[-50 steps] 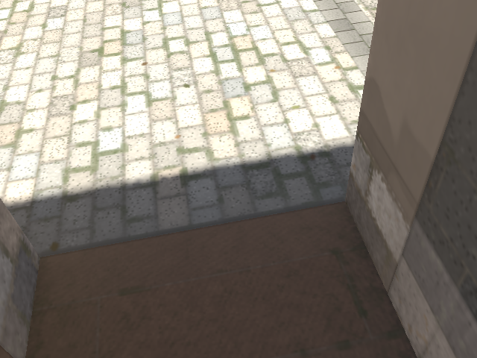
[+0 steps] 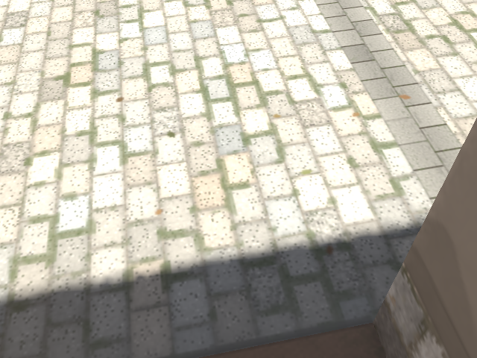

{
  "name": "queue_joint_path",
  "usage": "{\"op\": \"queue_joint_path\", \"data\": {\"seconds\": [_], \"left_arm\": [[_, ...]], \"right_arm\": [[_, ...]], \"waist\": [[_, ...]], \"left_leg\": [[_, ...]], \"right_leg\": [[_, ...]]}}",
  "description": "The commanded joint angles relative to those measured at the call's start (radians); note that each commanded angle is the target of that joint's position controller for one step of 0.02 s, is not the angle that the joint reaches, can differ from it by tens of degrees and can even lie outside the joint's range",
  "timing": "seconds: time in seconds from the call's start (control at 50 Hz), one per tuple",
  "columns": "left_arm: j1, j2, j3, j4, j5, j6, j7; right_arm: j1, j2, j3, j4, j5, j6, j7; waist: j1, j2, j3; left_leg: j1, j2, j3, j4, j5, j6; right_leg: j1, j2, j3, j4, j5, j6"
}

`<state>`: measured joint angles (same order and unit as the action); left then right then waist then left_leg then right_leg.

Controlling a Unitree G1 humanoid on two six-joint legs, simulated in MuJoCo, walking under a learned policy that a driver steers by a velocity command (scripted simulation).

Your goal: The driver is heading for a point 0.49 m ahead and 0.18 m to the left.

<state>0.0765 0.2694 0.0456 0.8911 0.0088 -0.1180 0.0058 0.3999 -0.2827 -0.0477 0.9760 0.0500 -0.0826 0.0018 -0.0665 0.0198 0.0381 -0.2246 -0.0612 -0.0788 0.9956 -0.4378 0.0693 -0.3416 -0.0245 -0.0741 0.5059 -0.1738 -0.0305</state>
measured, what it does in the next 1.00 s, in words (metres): walks ahead, turning left: left foot, then right foot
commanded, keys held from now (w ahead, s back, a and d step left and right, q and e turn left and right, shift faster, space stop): w+q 0.48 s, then no key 0.52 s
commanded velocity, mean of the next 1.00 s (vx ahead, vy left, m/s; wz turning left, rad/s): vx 0.34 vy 0.00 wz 0.36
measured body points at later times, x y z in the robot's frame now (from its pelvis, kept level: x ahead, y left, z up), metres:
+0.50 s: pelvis +0.26 +0.11 -0.02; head +0.30 +0.13 +0.42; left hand +0.25 +0.41 -0.15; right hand +0.49 -0.11 -0.12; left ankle +0.35 +0.20 -0.73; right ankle +0.11 -0.11 -0.65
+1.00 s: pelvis +0.45 +0.19 +0.00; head +0.46 +0.20 +0.45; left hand +0.47 +0.47 -0.12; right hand +0.64 -0.02 -0.13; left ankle +0.35 +0.20 -0.73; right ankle +0.57 +0.10 -0.73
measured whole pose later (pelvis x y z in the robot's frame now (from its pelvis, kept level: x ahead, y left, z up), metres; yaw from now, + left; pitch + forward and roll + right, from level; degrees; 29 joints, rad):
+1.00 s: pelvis +0.45 +0.19 +0.00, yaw +23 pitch +0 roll +0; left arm 0.12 0.24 0.04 0.93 0.03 -0.09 -0.02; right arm 0.20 -0.25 -0.06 0.89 0.00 -0.01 -0.04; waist 0.00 -0.01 0.03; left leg -0.08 -0.15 -0.05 0.45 -0.34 0.12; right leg -0.35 -0.01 0.00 0.46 -0.08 0.00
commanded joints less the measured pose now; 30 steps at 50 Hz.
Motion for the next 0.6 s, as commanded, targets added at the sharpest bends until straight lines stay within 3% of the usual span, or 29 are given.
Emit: {"op": "queue_joint_path", "data": {"seconds": [0.02, 0.04, 0.08, 0.1, 0.12, 0.18, 0.2, 0.26, 0.32, 0.36, 0.38, 0.4, 0.42, 0.44, 0.46, 0.48, 0.5, 0.52, 0.54, 0.58, 0.6], "left_arm": [[0.139, 0.124, 0.045, 0.014, 0.003, 0.002, -0.001], [0.111, 0.103, 0.037, 0.017, 0.019, -0.003, 0.002], [0.109, 0.114, 0.033, 0.043, 0.017, 0.005, 0.018], [0.109, 0.125, 0.034, 0.050, 0.020, 0.010, 0.025], [0.098, 0.117, 0.035, 0.043, 0.013, 0.008, 0.024], [0.133, 0.136, 0.039, 0.046, 0.020, 0.012, 0.041], [0.130, 0.156, 0.046, 0.043, 0.021, 0.008, 0.037], [0.143, 0.184, 0.057, 0.027, 0.008, 0.012, 0.033], [0.193, 0.236, 0.077, 0.040, -0.030, 0.029, 0.026], [0.175, 0.261, 0.089, 0.037, -0.048, 0.045, 0.031], [0.163, 0.277, 0.094, 0.032, -0.051, 0.053, 0.033], [0.141, 0.284, 0.096, 0.028, -0.054, 0.063, 0.033], [0.161, 0.264, 0.088, 0.024, -0.045, 0.066, 0.033], [0.198, 0.174, 0.061, 0.004, -0.009, 0.056, 0.033], [0.303, 0.055, 0.026, -0.069, -0.001, 0.021, 0.023], [0.218, 0.139, 0.034, -0.077, -0.037, -0.016, 0.012], [0.127, 0.154, 0.038, -0.100, -0.065, -0.026, 0.016], [0.095, 0.129, 0.033, -0.087, -0.046, -0.027, 0.027], [0.120, 0.135, 0.040, -0.067, -0.019, -0.017, 0.034], [0.186, 0.149, 0.050, -0.042, -0.016, 0.018, 0.028], [0.193, 0.130, 0.049, -0.039, -0.012, 0.032, 0.025]], "right_arm": [[-0.066, -0.098, -0.037, -0.097, -0.001, -0.024, -0.034], [-0.068, -0.089, -0.046, -0.095, -0.005, -0.008, -0.035], [0.001, -0.055, -0.062, -0.094, 0.010, 0.033, -0.046], [-0.016, -0.050, -0.067, -0.113, 0.010, 0.047, -0.046], [-0.075, -0.055, -0.068, -0.146, 0.010, 0.052, -0.040], [-0.153, -0.033, -0.060, -0.199, -0.010, 0.062, -0.018], [-0.164, -0.020, -0.054, -0.208, -0.010, 0.055, -0.009], [-0.292, -0.004, -0.036, -0.263, -0.019, 0.053, 0.017], [-0.349, -0.007, -0.030, -0.317, -0.016, 0.062, 0.038], [-0.339, -0.040, -0.041, -0.334, -0.015, 0.065, 0.045], [-0.292, -0.064, -0.052, -0.331, -0.016, 0.066, 0.044], [-0.178, -0.095, -0.071, -0.302, -0.014, 0.066, 0.042], [-0.005, -0.159, -0.107, -0.243, -0.013, 0.075, 0.031], [0.079, -0.239, -0.132, -0.213, 0.000, 0.085, 0.012], [0.009, -0.320, -0.139, -0.236, -0.003, 0.071, 0.019], [-0.009, -0.206, -0.104, -0.263, -0.024, 0.046, 0.029], [-0.045, -0.163, -0.090, -0.252, -0.038, 0.021, 0.036], [-0.123, -0.158, -0.085, -0.254, -0.028, 0.004, 0.041], [-0.181, -0.125, -0.078, -0.261, -0.024, -0.002, 0.042], [-0.218, -0.093, -0.069, -0.268, -0.043, -0.005, 0.044], [-0.213, -0.096, -0.069, -0.259, -0.042, -0.007, 0.042]], "waist": [[0.103, -0.080, -0.032], [0.080, -0.077, -0.008], [0.043, -0.096, 0.021], [0.040, -0.113, 0.039], [0.045, -0.136, 0.035], [0.064, -0.149, 0.061], [0.060, -0.132, 0.063], [0.093, -0.090, 0.096], [0.092, -0.075, 0.103], [0.055, -0.095, 0.087], [0.019, -0.117, 0.045], [-0.056, -0.112, -0.026], [-0.132, -0.081, -0.139], [-0.124, 0.107, -0.188], [0.031, 0.394, -0.356], [-0.014, 0.151, -0.385], [-0.016, 0.068, -0.224], [0.026, -0.047, -0.123], [0.065, -0.057, -0.110], [0.105, -0.034, -0.137], [0.113, -0.030, -0.139]], "left_leg": [[-0.472, 0.150, -0.058, 0.209, 0.098, -0.016], [-0.439, 0.167, -0.065, 0.181, 0.149, -0.022], [-0.374, 0.169, -0.087, 0.139, 0.202, -0.041], [-0.397, 0.170, -0.075, 0.128, 0.236, -0.051], [-0.448, 0.170, -0.028, 0.113, 0.273, -0.056], [-0.486, 0.186, -0.014, 0.002, 0.415, -0.066], [-0.464, 0.194, 0.011, -0.057, 0.461, -0.064], [-0.427, 0.173, 0.094, -0.198, 0.523, -0.046], [-0.422, 0.160, 0.120, -0.295, 0.436, -0.010], [-0.389, 0.139, 0.147, -0.342, 0.317, 0.025], [-0.313, 0.104, 0.177, -0.352, 0.266, 0.046], [-0.156, 0.056, 0.207, -0.390, 0.276, 0.074], [0.110, -0.008, 0.202, -0.384, 0.292, 0.105], [0.352, 0.107, -0.044, -0.405, 0.336, 0.150], [0.593, 0.316, -0.661, -0.654, -0.002, 0.358], [0.560, 0.363, -0.758, -0.782, -0.118, 0.312], [0.442, 0.365, -0.639, -0.784, 0.080, 0.255], [0.294, 0.331, -0.471, -0.755, 0.369, 0.223], [0.193, 0.291, -0.341, -0.721, 0.564, 0.199], [0.107, 0.258, -0.222, -0.708, 0.867, 0.189], [0.088, 0.253, -0.176, -0.709, 0.970, 0.192]], "right_leg": [[0.374, -0.328, 0.406, -0.317, -0.095, -0.116], [0.318, -0.294, 0.320, -0.329, -0.034, -0.090], [0.241, -0.269, 0.207, -0.357, 0.070, -0.062], [0.225, -0.261, 0.157, -0.366, 0.094, -0.065], [0.237, -0.253, 0.093, -0.363, 0.107, -0.075], [0.219, -0.244, 0.010, -0.372, 0.146, -0.086], [0.210, -0.235, -0.022, -0.369, 0.181, -0.087], [0.222, -0.248, -0.098, -0.362, 0.248, -0.084], [0.345, -0.300, -0.114, -0.332, 0.310, -0.089], [0.420, -0.323, -0.140, -0.260, 0.469, -0.069], [0.441, -0.323, -0.153, -0.178, 0.621, -0.062], [0.426, -0.301, -0.181, -0.015, 0.745, -0.046], [0.337, -0.254, -0.187, 0.210, 0.747, -0.019], [0.077, -0.177, -0.170, 0.504, 0.203, 0.033], [-0.266, 0.042, -0.007, 0.867, -0.436, 0.070], [-0.323, -0.005, 0.189, 0.912, -0.393, 0.038], [-0.386, -0.025, 0.154, 0.904, -0.331, 0.024], [-0.363, -0.071, 0.152, 0.827, -0.265, 0.020], [-0.294, -0.113, 0.164, 0.744, -0.214, 0.020], [-0.164, -0.141, 0.166, 0.693, -0.192, 0.028], [-0.148, -0.138, 0.153, 0.666, -0.183, 0.038]]}}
